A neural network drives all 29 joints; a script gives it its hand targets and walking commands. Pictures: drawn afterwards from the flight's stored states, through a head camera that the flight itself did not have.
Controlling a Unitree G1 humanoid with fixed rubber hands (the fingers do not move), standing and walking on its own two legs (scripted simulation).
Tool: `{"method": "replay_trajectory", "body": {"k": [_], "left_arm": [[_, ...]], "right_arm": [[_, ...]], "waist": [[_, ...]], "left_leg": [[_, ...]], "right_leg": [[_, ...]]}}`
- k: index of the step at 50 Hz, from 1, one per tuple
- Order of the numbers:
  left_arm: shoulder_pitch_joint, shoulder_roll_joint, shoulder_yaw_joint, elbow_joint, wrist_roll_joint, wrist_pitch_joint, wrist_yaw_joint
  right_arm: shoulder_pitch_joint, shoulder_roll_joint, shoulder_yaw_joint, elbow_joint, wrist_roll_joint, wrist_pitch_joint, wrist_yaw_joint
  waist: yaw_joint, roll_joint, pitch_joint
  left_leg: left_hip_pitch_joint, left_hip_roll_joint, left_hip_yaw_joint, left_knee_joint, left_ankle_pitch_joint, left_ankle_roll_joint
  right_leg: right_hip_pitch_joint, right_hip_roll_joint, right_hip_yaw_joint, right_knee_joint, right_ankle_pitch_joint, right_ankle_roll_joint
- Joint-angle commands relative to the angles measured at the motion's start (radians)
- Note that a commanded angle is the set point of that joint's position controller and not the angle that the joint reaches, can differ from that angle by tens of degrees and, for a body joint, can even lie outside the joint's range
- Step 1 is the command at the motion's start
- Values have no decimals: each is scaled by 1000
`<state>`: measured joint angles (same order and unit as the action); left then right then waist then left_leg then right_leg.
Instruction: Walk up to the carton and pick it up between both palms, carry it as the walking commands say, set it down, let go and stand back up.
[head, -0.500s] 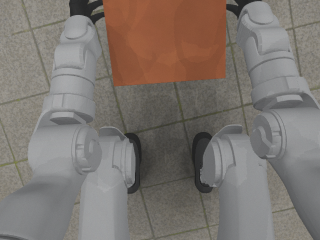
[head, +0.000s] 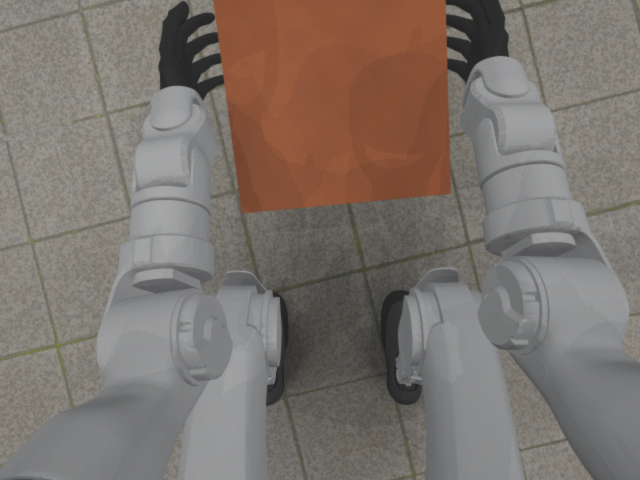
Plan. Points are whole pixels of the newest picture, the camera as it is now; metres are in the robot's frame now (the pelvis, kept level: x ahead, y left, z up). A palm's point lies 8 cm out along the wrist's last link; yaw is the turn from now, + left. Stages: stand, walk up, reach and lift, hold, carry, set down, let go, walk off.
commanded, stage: reach and lift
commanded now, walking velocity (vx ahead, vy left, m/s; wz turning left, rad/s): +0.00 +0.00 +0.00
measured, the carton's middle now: (333, 106) +0.52 +0.00 -0.18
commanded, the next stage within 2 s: none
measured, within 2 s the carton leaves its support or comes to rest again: neither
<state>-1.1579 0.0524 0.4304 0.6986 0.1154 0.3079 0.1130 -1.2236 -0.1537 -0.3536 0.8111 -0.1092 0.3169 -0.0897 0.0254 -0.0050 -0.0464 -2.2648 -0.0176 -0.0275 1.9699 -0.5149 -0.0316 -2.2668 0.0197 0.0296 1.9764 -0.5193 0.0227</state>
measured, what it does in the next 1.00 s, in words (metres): rises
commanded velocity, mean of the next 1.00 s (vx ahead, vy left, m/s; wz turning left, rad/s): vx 0.00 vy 0.00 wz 0.00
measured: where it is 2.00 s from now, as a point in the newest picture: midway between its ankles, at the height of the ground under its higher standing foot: (335, 366)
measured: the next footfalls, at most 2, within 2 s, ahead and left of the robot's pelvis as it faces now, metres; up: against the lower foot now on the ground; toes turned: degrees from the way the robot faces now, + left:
none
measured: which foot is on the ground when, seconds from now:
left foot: down 0.00-1.00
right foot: down 0.00-1.00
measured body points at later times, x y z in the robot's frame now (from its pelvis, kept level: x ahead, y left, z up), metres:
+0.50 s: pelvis +0.00 +0.00 +0.05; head +0.28 +0.00 +0.40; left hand +0.51 +0.16 -0.03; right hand +0.53 -0.15 -0.03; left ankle +0.11 +0.13 -0.39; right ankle +0.11 -0.12 -0.39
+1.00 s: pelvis +0.01 +0.00 +0.10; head +0.25 -0.01 +0.48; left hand +0.49 +0.16 +0.05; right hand +0.51 -0.15 +0.04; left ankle +0.11 +0.13 -0.39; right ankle +0.11 -0.12 -0.39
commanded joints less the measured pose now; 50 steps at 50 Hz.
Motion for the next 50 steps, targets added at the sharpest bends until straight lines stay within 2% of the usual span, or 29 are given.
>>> {"method": "replay_trajectory", "body": {"k": [1,17,31,50], "left_arm": [[-663,-941,-508,-44,-126,7,-301],[-584,-997,-485,-21,-96,38,-331],[-522,-1031,-480,-37,-71,66,-336],[-420,-1069,-475,-26,-59,70,-361]], "right_arm": [[-609,989,420,-81,132,-18,307],[-565,1054,428,-112,96,9,316],[-488,1092,400,-81,79,34,329],[-388,1153,415,-102,49,40,330]], "waist": [[4,-18,-1154],[9,-40,-1236],[8,-23,-1177],[9,-35,-1178]], "left_leg": [[632,-123,113,-175,239,13],[667,-129,115,-270,254,16],[779,-129,101,-381,229,14],[873,-134,98,-501,249,13]], "right_leg": [[600,124,-106,-181,221,-14],[705,132,-99,-282,253,-7],[731,140,-101,-384,197,-10],[905,142,-79,-526,238,-6]]}}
